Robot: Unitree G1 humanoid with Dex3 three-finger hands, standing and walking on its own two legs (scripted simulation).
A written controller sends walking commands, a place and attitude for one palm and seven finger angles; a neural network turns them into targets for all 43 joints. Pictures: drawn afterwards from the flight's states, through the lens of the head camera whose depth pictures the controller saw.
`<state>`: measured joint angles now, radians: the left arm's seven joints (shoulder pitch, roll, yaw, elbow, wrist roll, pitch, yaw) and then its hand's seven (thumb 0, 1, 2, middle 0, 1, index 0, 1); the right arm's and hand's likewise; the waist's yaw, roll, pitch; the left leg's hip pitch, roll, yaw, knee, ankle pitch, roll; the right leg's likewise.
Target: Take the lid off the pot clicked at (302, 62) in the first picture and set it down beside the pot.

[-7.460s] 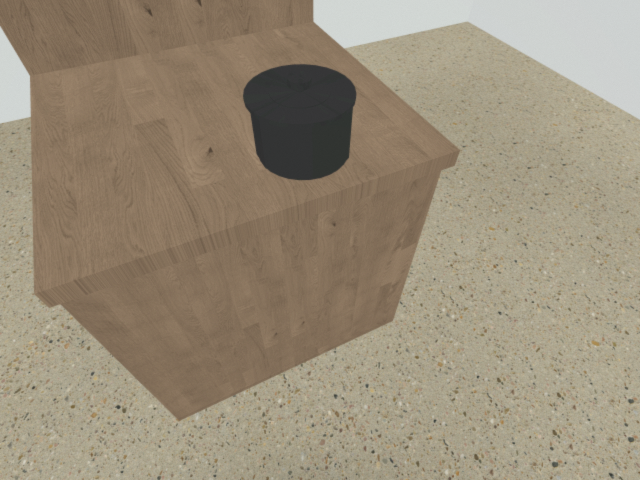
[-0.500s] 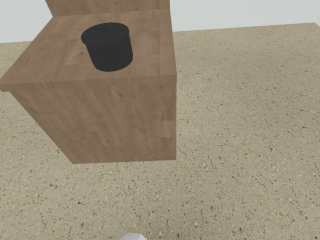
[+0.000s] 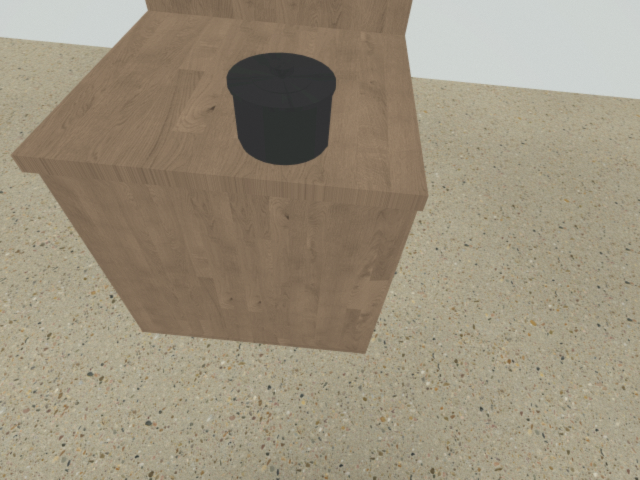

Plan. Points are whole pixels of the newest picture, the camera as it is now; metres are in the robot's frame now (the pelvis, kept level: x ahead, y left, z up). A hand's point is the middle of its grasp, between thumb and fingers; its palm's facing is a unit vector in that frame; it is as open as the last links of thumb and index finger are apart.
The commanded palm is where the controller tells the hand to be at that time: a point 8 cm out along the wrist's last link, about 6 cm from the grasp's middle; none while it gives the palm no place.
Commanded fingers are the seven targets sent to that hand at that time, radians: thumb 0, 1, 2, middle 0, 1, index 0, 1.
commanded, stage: take the last steps up to it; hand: left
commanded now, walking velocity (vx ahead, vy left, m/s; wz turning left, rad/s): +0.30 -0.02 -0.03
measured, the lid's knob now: (281, 67) +0.72 +0.15 +0.14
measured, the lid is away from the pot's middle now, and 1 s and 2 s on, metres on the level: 0.00 0.00 0.00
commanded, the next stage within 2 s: come to a stop and stand still in 0.34 s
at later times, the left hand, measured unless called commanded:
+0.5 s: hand (244, 368) +0.30 +0.15 -0.16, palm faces -0.04 -0.98 -0.22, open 7.4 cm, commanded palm none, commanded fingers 0.00 0.90 0.90 -0.20 -0.30 -0.20 -0.30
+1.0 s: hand (203, 405) +0.24 +0.20 -0.18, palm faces +0.00 -0.97 -0.25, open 7.4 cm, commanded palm none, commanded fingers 0.00 0.90 0.90 -0.20 -0.30 -0.20 -0.30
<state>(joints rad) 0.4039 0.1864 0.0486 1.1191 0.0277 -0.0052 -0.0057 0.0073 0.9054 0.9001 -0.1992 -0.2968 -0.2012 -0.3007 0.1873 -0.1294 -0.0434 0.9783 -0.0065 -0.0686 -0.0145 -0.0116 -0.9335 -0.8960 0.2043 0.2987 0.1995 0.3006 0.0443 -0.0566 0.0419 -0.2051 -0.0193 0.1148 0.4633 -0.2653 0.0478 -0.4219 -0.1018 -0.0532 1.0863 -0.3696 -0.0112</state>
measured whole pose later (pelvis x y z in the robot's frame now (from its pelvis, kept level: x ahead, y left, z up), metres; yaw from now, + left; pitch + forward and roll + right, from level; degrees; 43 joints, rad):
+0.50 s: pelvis +0.19 -0.03 -0.01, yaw -1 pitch -1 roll +0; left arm 0.14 0.16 0.03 0.97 0.01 -0.05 0.01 0.00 0.90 0.90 -0.20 -0.30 -0.20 -0.30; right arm 0.35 -0.17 -0.04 1.11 -0.01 -0.01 -0.02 0.01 -0.91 -0.90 0.20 0.30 0.20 0.30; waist -0.05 0.03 0.09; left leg -0.40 0.06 0.03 1.13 -0.44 0.00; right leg -0.32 -0.01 -0.11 0.53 -0.20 -0.05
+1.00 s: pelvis +0.21 +0.00 +0.00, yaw -3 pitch +0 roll +0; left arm 0.25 0.22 0.04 1.00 0.02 0.05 0.03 0.00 0.91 0.90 -0.20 -0.30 -0.20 -0.30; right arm 0.11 -0.16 -0.04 0.96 -0.02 0.03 -0.03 0.00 -0.91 -0.90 0.20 0.30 0.20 0.30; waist 0.01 -0.01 0.06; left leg -0.36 0.02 0.05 0.46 -0.10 0.02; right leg -0.29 -0.01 -0.02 0.82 -0.51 0.03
